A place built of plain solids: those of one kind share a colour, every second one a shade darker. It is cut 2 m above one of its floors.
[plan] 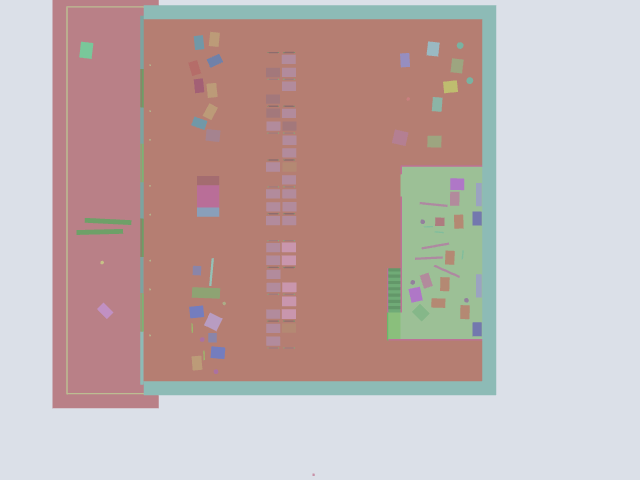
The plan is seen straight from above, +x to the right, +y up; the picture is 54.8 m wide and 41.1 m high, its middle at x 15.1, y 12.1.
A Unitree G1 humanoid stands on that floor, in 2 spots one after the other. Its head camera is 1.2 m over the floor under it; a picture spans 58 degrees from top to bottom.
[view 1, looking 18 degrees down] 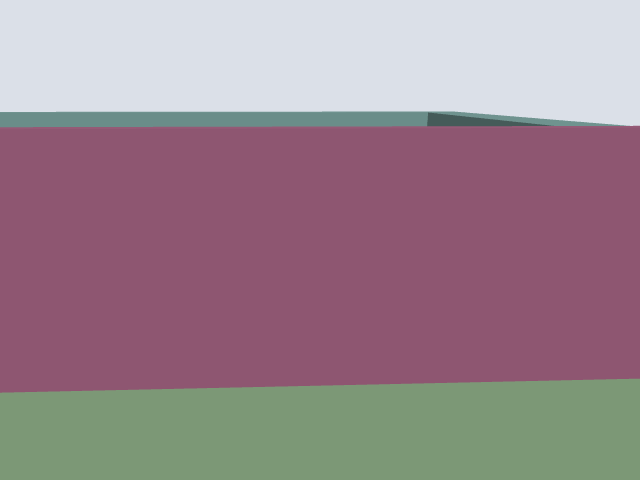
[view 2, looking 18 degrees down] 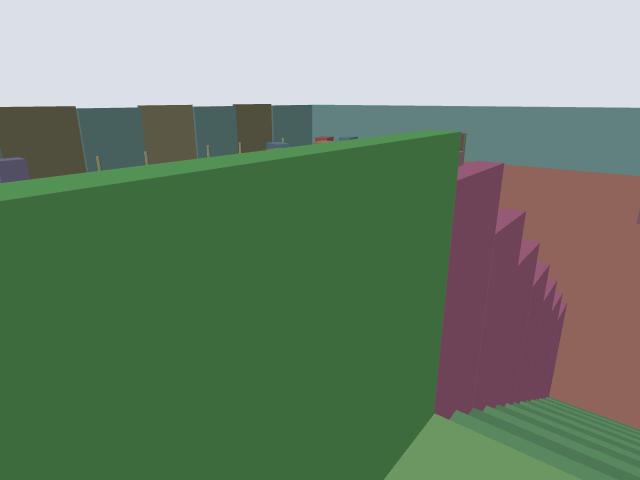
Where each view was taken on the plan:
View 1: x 25.06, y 16.77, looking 88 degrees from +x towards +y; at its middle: rail_mezz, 1.70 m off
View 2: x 21.48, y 4.48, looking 128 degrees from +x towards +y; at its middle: rail_mezzland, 0.90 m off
